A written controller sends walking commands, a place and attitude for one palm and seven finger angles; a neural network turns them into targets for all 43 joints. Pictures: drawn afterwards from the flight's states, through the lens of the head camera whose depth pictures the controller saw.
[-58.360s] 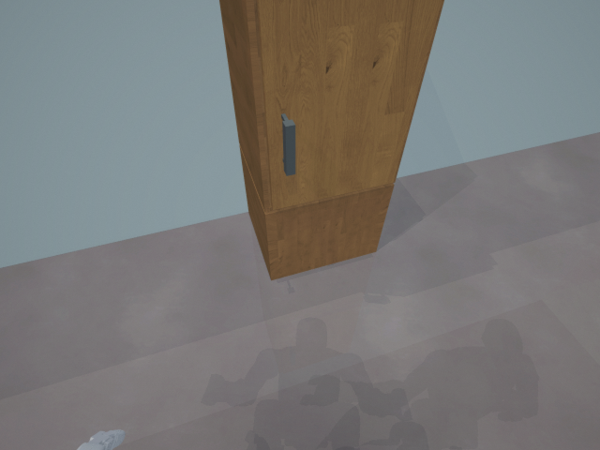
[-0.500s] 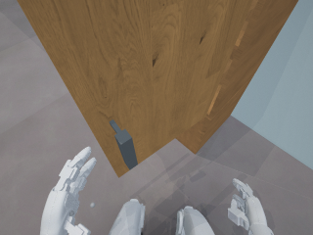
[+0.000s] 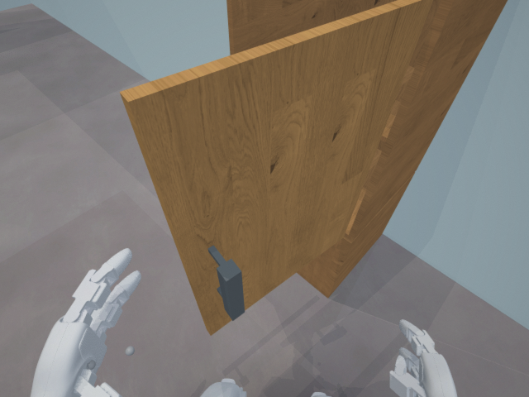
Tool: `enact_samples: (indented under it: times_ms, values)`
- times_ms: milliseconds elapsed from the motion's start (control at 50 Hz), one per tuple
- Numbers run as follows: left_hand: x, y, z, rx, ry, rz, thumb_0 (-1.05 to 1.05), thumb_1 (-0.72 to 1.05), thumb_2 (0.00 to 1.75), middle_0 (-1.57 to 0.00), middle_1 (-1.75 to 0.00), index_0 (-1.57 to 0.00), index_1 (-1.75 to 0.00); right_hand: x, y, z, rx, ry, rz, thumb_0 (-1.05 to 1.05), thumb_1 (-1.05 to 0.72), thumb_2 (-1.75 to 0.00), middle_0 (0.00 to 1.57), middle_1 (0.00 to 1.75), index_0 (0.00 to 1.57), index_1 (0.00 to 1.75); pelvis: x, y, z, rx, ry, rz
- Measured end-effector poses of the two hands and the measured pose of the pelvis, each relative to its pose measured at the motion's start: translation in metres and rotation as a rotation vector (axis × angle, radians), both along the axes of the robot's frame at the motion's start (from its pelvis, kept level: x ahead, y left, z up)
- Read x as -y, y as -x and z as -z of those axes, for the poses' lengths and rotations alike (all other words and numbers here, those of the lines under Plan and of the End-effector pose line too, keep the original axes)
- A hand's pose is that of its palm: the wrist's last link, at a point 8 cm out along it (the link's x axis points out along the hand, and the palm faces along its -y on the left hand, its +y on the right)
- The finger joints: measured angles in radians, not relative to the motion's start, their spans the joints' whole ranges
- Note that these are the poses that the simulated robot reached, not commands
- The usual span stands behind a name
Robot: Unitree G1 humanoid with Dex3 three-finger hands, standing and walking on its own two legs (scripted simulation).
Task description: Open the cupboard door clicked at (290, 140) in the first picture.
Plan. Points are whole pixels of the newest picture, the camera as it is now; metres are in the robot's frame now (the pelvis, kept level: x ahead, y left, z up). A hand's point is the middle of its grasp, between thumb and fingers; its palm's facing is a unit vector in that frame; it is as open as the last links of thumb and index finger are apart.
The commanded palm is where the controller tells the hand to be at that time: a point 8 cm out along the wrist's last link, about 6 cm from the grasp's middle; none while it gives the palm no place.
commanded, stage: draw the hand back to the body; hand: left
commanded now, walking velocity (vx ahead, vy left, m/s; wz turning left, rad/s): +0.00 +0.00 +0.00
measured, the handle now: (225, 283) +0.30 +0.09 -0.01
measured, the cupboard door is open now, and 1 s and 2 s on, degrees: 81 81 81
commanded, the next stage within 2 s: step back with the hand held close in 1.10 s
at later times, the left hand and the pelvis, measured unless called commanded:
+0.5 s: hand (26, 270) +0.21 +0.25 +0.19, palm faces +0.33 -0.86 -0.39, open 11.8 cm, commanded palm +0.16 +0.30 +0.21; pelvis +0.03 +0.03 +0.06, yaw +0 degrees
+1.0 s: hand out of the picture +0.21 +0.26 +0.23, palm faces +0.41 -0.83 -0.37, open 7.6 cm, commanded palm +0.16 +0.31 +0.26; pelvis +0.02 +0.01 +0.08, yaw -1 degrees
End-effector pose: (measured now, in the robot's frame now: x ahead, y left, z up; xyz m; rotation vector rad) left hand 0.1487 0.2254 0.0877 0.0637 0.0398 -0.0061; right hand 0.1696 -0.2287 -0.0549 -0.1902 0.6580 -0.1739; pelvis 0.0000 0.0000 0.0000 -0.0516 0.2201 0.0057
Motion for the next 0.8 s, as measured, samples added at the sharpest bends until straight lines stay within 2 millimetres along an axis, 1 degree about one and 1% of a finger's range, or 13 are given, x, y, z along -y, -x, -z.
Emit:
enact_samples:
  times_ms: [40,60,140,200,260,340,440,500,580,680,760,800]
  values:
    - [-0.007,-0.002,-0.012,0.035,-0.009,-0.005,-0.01,-0.47,0.31,-0.16,-0.30,-0.16,-0.30,-0.001,-0.004,-0.007,0.017,0.004,-0.001,0.01,-0.90,-0.90,0.20,0.30,0.20,0.30,-0.002,-0.002,-0.004,0.011,0.003,-0.002]
    - [-0.010,-0.003,-0.017,0.031,-0.051,-0.019,-0.01,-0.46,0.32,-0.16,-0.30,-0.16,-0.30,-0.002,-0.006,-0.010,0.020,0.008,0.002,0.01,-0.90,-0.90,0.20,0.30,0.20,0.30,-0.004,-0.004,-0.006,0.016,0.002,0.002]
    - [-0.023,-0.004,-0.035,-0.062,-0.188,-0.122,-0.01,-0.37,0.36,-0.16,-0.30,-0.16,-0.30,-0.010,-0.013,-0.025,0.025,0.004,0.023,0.01,-0.91,-0.90,0.20,0.30,0.20,0.30,-0.010,-0.011,-0.021,0.048,-0.003,0.008]
    - [-0.031,-0.002,-0.043,-0.125,-0.243,-0.186,-0.01,-0.29,0.39,-0.16,-0.30,-0.16,-0.30,-0.019,-0.017,-0.033,0.031,-0.011,0.027,0.01,-0.91,-0.90,0.20,0.30,0.20,0.30,-0.016,-0.016,-0.031,0.071,-0.006,0.013]
    - [-0.040,-0.002,-0.052,-0.149,-0.282,-0.235,0.00,-0.19,0.43,-0.17,-0.30,-0.17,-0.30,-0.028,-0.019,-0.037,0.026,-0.020,0.012,0.01,-0.91,-0.90,0.20,0.30,0.20,0.30,-0.020,-0.020,-0.039,0.096,-0.010,0.013]
    - [-0.054,-0.007,-0.070,-0.115,-0.319,-0.293,0.00,-0.06,0.49,-0.17,-0.31,-0.18,-0.30,-0.039,-0.019,-0.040,0.013,-0.026,-0.020,0.01,-0.90,-0.90,0.20,0.30,0.20,0.30,-0.024,-0.023,-0.047,0.130,-0.012,0.009]
    - [-0.065,-0.018,-0.101,-0.009,-0.342,-0.337,0.00,0.11,0.56,-0.18,-0.31,-0.18,-0.30,-0.046,-0.020,-0.046,0.014,-0.032,-0.053,0.01,-0.90,-0.90,0.20,0.30,0.20,0.30,-0.027,-0.027,-0.056,0.169,-0.016,0.007]
    - [-0.069,-0.024,-0.118,0.051,-0.356,-0.344,0.00,0.21,0.61,-0.18,-0.31,-0.19,-0.30,-0.046,-0.021,-0.050,0.020,-0.036,-0.060,0.01,-0.90,-0.90,0.20,0.30,0.20,0.30,-0.027,-0.029,-0.061,0.191,-0.018,0.010]
    - [-0.076,-0.029,-0.136,0.101,-0.381,-0.356,0.01,0.35,0.66,-0.19,-0.31,-0.19,-0.30,-0.043,-0.022,-0.056,0.024,-0.036,-0.059,0.01,-0.90,-0.90,0.20,0.30,0.20,0.30,-0.026,-0.030,-0.067,0.214,-0.022,0.018]
    - [-0.085,-0.030,-0.156,0.158,-0.407,-0.388,0.01,0.52,0.74,-0.20,-0.31,-0.20,-0.30,-0.035,-0.023,-0.061,0.023,-0.022,-0.062,0.01,-0.90,-0.90,0.20,0.30,0.20,0.30,-0.024,-0.029,-0.073,0.237,-0.023,0.023]
    - [-0.089,-0.029,-0.176,0.228,-0.424,-0.417,0.01,0.66,0.80,-0.20,-0.31,-0.20,-0.30,-0.028,-0.024,-0.064,0.023,-0.012,-0.067,0.01,-0.90,-0.90,0.20,0.30,0.20,0.30,-0.021,-0.028,-0.077,0.250,-0.025,0.023]
    - [-0.089,-0.028,-0.182,0.250,-0.425,-0.427,0.01,0.72,0.82,-0.21,-0.31,-0.21,-0.30,-0.025,-0.024,-0.064,0.021,-0.014,-0.067,0.01,-0.90,-0.90,0.20,0.30,0.20,0.30,-0.020,-0.026,-0.078,0.257,-0.027,0.025]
